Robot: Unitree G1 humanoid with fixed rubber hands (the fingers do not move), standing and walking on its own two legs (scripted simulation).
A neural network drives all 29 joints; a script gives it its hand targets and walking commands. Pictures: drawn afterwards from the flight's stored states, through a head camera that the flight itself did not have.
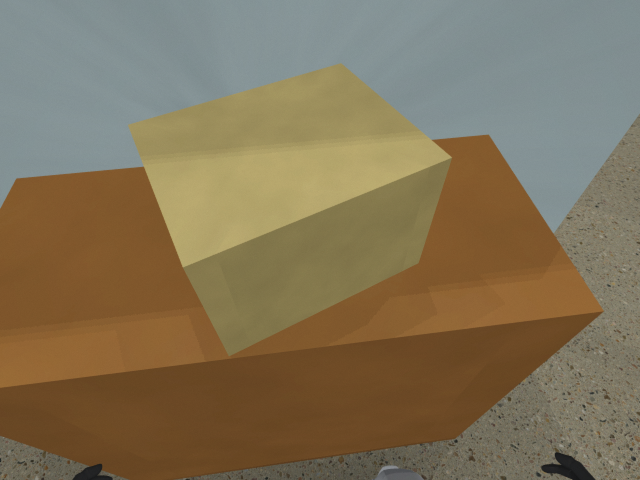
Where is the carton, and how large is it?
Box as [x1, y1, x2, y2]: [128, 63, 451, 355]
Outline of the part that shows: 341,63 128,125 182,266 229,355 418,262 451,157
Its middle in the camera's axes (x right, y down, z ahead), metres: -0.04 -0.05 +0.51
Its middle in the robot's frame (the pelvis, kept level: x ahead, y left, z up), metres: +0.44 +0.05 +0.11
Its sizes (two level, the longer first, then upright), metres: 0.291 0.233 0.194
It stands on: a pedestal, 0.76 m high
